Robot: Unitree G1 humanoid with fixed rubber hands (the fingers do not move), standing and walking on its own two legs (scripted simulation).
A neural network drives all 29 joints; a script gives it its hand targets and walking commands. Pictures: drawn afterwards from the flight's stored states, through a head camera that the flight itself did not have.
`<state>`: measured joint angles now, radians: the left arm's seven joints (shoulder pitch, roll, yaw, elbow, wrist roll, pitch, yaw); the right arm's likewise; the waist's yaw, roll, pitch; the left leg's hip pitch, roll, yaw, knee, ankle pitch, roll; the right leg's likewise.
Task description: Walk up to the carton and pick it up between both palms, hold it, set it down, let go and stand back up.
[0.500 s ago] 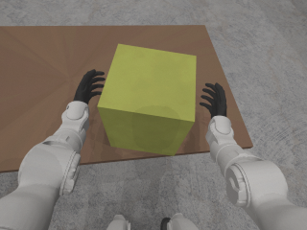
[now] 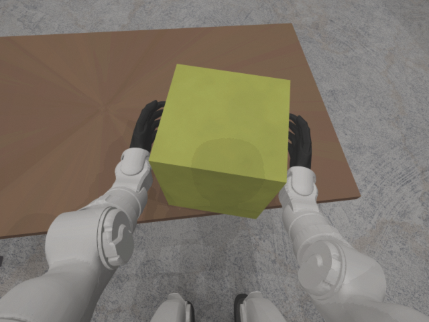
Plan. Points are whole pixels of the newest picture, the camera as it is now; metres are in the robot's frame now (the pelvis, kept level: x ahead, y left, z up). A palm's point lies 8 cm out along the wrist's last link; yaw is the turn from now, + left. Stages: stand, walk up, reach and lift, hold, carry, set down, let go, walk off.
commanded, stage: reach and lift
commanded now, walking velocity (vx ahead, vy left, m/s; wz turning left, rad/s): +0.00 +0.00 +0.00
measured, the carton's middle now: (221, 151) +0.45 -0.02 -0.03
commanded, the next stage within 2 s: none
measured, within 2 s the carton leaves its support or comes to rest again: neither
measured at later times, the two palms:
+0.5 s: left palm (139, 145) +0.44 +0.14 +0.01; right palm (295, 161) +0.41 -0.16 +0.00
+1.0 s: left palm (140, 145) +0.44 +0.14 +0.00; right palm (295, 163) +0.40 -0.16 +0.00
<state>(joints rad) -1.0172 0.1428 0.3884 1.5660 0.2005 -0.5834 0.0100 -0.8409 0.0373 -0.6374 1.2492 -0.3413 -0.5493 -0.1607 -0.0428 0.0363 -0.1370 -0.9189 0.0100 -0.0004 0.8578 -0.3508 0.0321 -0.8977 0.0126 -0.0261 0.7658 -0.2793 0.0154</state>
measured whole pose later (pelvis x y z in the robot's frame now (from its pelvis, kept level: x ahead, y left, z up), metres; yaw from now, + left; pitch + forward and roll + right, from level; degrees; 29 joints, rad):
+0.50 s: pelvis +0.02 +0.00 +0.01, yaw +1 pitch +22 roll -4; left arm -0.90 0.12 0.42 1.53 0.27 -0.61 0.02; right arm -0.75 0.08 -0.71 1.24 -0.42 -0.59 -0.15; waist -0.05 0.04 -0.14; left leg -0.83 0.02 -0.02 0.82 -0.37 0.02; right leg -0.79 0.02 -0.07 0.70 -0.30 0.01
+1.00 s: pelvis +0.01 +0.00 +0.01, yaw +2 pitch +24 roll -4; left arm -0.96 0.14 0.42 1.56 0.27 -0.62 0.02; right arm -0.80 0.07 -0.73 1.28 -0.42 -0.62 -0.16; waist -0.06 0.05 -0.14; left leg -0.89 0.02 -0.02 0.81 -0.34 0.02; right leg -0.84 0.01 -0.08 0.70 -0.27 0.00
